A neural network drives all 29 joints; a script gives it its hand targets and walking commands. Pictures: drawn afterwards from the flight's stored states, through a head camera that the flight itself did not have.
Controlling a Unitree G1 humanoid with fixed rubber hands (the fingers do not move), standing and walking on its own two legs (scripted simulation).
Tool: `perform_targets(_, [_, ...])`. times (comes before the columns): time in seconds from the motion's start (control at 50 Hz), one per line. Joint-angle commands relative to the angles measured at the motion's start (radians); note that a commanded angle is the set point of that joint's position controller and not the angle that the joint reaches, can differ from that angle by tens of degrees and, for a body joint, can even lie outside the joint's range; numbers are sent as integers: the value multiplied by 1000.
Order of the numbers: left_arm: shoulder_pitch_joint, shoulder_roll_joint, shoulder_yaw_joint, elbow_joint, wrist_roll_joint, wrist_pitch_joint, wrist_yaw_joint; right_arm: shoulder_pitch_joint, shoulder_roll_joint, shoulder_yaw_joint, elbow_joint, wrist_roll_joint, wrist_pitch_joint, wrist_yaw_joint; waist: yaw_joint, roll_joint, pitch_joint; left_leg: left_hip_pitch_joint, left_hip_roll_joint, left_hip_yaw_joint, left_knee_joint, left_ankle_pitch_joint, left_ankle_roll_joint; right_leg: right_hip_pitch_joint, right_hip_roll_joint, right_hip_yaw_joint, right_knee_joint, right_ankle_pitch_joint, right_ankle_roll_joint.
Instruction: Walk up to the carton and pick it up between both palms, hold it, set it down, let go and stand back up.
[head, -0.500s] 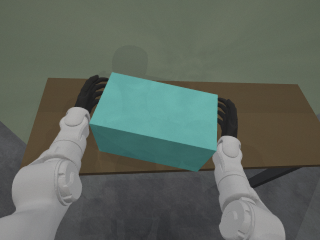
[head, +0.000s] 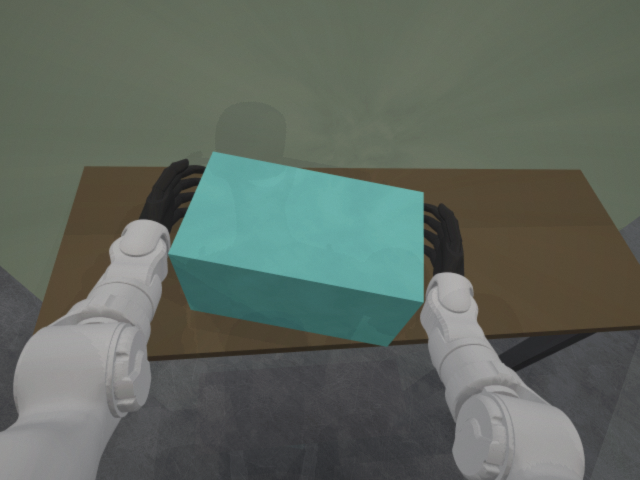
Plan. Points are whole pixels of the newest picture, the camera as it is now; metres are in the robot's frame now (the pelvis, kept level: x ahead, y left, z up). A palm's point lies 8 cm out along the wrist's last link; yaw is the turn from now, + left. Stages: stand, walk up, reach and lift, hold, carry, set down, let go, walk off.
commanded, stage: set down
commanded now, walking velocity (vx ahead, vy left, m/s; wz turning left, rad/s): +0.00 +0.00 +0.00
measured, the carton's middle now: (303, 252) +0.42 +0.00 +0.00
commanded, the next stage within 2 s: none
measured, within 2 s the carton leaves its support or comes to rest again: neither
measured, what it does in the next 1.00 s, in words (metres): stands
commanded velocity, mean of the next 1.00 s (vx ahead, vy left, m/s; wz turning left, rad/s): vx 0.00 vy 0.00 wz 0.00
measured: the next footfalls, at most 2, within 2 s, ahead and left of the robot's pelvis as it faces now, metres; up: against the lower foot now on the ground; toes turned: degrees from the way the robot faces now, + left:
none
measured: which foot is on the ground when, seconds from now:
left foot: down 0.00-1.00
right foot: down 0.00-1.00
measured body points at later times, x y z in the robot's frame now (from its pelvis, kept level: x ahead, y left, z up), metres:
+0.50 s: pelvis -0.03 +0.01 -0.03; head +0.07 +0.05 +0.41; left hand +0.47 +0.21 +0.03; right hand +0.39 -0.25 +0.04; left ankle -0.01 +0.10 -0.74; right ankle -0.01 -0.14 -0.74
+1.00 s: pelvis -0.04 +0.00 -0.02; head +0.03 +0.04 +0.43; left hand +0.47 +0.22 +0.12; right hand +0.40 -0.25 +0.11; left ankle -0.01 +0.10 -0.74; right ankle -0.01 -0.14 -0.74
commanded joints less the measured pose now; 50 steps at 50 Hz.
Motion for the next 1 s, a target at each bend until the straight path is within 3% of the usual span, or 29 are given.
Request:
perform_targets(0.0, [-491, 107, -175, -17, -201, -56, 45, -373, -95, 211, -12, 188, -4, -16, -31, 142, -645, 141, -1, 53, 90, 301, -76, 130, -7, -28, 118, 384, -20])
perform_targets(0.02, [-518, 127, -215, 5, -255, -68, 47, -396, -105, 251, 10, 242, -3, -16, -20, 167, -687, 141, -1, 44, 128, 334, -80, 100, -6, -24, 143, 397, -25])
perform_targets(0.04, [-537, 127, -258, 67, -299, -68, 50, -431, -153, 266, 49, 270, -5, -24, -48, 157, -707, 130, 3, 34, 155, 333, -85, 47, 2, -28, 164, 396, -24])
perform_targets(0.06, [-537, 141, -289, 85, -334, -73, 46, -443, -169, 288, 35, 309, -5, -28, -38, 157, -727, 132, 3, 30, 173, 358, -84, 26, 3, -33, 177, 401, -26])
perform_targets(0.08, [-544, 145, -325, 111, -362, -79, 42, -464, -199, 305, 50, 340, -10, -32, -56, 164, -739, 134, 5, 22, 204, 388, -90, -8, 7, -35, 204, 408, -28])
perform_targets(0.1, [-549, 159, -336, 145, -387, -85, 39, -487, -209, 326, 44, 360, -9, -33, -41, 151, -774, 118, 4, 17, 230, 397, -89, -28, 4, -32, 225, 421, -30])
perform_targets(0.14, [-550, 154, -379, 183, -416, -76, 29, -503, -273, 341, 80, 398, -10, -32, -65, 147, -765, 126, 4, 2, 256, 460, -94, -73, 15, -44, 252, 442, -22])
perform_targets(0.18, [-536, 180, -386, 226, -412, -66, 17, -487, -299, 361, 158, 427, -7, -25, -52, 170, -715, 159, 4, -6, 273, 490, -101, -160, 18, -54, 259, 379, -24])
perform_targets(0.22, [-562, 187, -402, 201, -408, -55, 20, -507, -343, 369, 170, 454, -13, -15, -57, 199, -718, 220, 6, -12, 284, 551, -116, -234, 27, -77, 250, 334, -28])
perform_targets(0.24, [-563, 186, -415, 172, -419, -54, 21, -507, -349, 387, 153, 474, -16, -6, -39, 209, -738, 250, 7, -19, 290, 588, -122, -248, 35, -79, 249, 328, -29])
perform_targets(0.26, [-557, 181, -434, 161, -422, -45, 21, -498, -365, 387, 161, 490, -18, -1, -50, 220, -732, 254, 4, -17, 295, 608, -129, -273, 38, -83, 250, 318, -32])
perform_targets(0.28, [-557, 190, -443, 168, -436, -40, 26, -521, -380, 406, 147, 509, -9, 9, -30, 225, -743, 264, -1, -17, 302, 593, -131, -281, 41, -87, 245, 292, -37])
perform_targets(0.38, [-624, 212, -497, 17, -492, -43, 33, -549, -421, 412, 84, 563, 16, 47, -25, 283, -849, 308, 1, -23, 302, 569, -127, -347, 42, -102, 241, 219, -42])
perform_targets(0.42, [-627, 221, -524, 11, -525, -27, 29, -568, -435, 429, 54, 581, 48, 56, -34, 242, -828, 282, -6, -20, 289, 490, -114, -334, 38, -98, 242, 189, -38])
perform_targets(0.52, [-674, 289, -562, -19, -597, 21, 10, -608, -470, 412, -73, 586, 134, 56, -61, 174, -842, 222, -20, -12, 261, 291, -63, -262, 19, -98, 247, 160, -21])
perform_targets(0.56, [-674, 297, -576, 46, -608, 37, 1, -596, -452, 410, -38, 569, 175, 57, -65, 154, -774, 185, -21, -14, 246, 197, -44, -265, 9, -90, 241, 103, -22])
perform_targets(0.6, [-719, 301, -610, -47, -645, 43, -3, -620, -453, 400, -79, 572, 199, 55, -74, 175, -804, 191, -19, -15, 224, 136, -41, -251, 5, -90, 230, 66, -23])
perform_targets(0.62, [-708, 295, -625, 39, -649, 64, -11, -629, -448, 411, -55, 570, 222, 53, -71, 157, -759, 166, -18, -17, 222, 112, -35, -268, 4, -85, 235, 47, -22])
perform_targets(0.64, [-703, 296, -628, 53, -650, 67, -13, -636, -449, 397, -30, 557, 225, 49, -91, 163, -723, 166, -16, -22, 216, 81, -34, -268, 2, -89, 227, 25, -24])
perform_targets(0.66, [-679, 282, -633, 116, -652, 81, -19, -641, -446, 403, -30, 555, 235, 46, -84, 141, -695, 149, -18, -22, 216, 57, -28, -255, -2, -82, 233, 20, -23])
perform_targets(0.7, [-701, 316, -618, 83, -644, 83, -27, -648, -428, 413, -45, 557, 238, 39, -71, 148, -707, 172, -17, -16, 212, 116, -31, -242, 0, -87, 230, 71, -20])
perform_targets(0.76, [-698, 309, -615, 132, -630, 105, -31, -665, -455, 406, -40, 552, 245, 34, -77, 161, -682, 195, -17, -20, 209, 177, -48, -229, 4, -88, 218, 107, -22])
perform_targets(0.78, [-724, 321, -603, 71, -625, 117, -29, -671, -469, 410, -64, 562, 248, 29, -64, 174, -707, 228, -20, -15, 210, 217, -53, -198, 9, -84, 218, 155, -20])
perform_targets(0.84, [-708, 323, -580, 104, -593, 129, -36, -644, -440, 436, 2, 562, 271, 22, -61, 180, -641, 254, -22, -16, 195, 233, -50, -171, 9, -80, 195, 161, -20])
perform_targets(0.86, [-705, 345, -573, 103, -590, 133, -41, -641, -439, 437, -1, 566, 275, 22, -65, 158, -615, 252, -21, -18, 181, 217, -45, -151, 7, -72, 181, 159, -23])
perform_targets(0.9, [-734, 338, -590, 48, -609, 132, -43, -669, -454, 408, -54, 550, 272, 11, -90, 171, -630, 252, -25, -13, 157, 210, -55, -136, 12, -83, 167, 164, -16])
perform_targets(0.92, [-740, 328, -599, 6, -606, 133, -37, -662, -453, 413, -35, 565, 277, 12, -85, 207, -641, 297, -20, -26, 163, 241, -60, -157, 15, -82, 162, 159, -21])
perform_targets(0.98, [-742, 374, -558, -81, -599, 157, -26, -678, -483, 412, -136, 573, 287, 19, -59, 206, -731, 371, -20, -18, 178, 333, -71, -129, 28, -81, 153, 229, -18])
